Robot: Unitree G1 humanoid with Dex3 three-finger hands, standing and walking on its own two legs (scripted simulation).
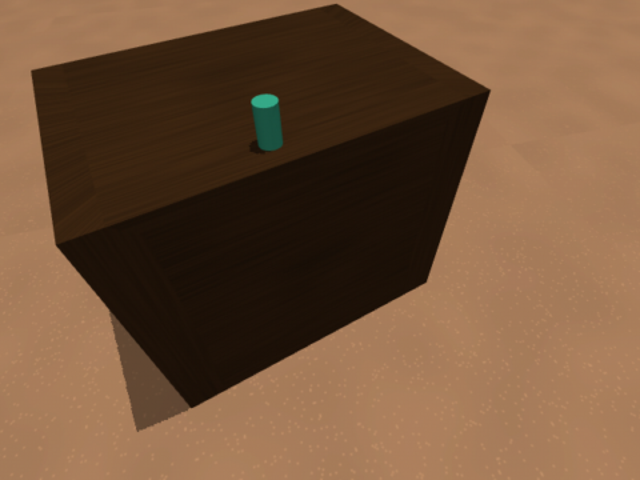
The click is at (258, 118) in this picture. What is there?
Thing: squat round
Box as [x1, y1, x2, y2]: [251, 94, 282, 150]
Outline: 262,94 254,97 251,100 257,140 259,147 265,150 272,150 278,148 282,144 278,100 273,95
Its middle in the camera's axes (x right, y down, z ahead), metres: -0.10 -0.22 +0.74
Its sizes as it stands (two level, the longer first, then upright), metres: 0.051 0.051 0.094
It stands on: a support 0.80 m high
